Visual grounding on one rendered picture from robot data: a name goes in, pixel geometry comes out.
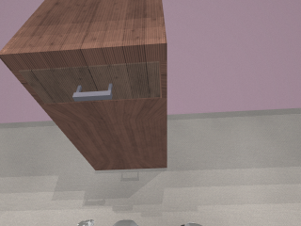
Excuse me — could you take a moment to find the drawer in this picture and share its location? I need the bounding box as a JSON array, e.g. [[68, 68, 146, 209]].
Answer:
[[19, 61, 161, 104]]

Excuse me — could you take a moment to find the handle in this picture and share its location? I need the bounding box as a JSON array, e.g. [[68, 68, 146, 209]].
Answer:
[[72, 83, 113, 102]]

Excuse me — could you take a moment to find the cabinet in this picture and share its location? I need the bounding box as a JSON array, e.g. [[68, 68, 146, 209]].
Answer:
[[0, 0, 167, 170]]

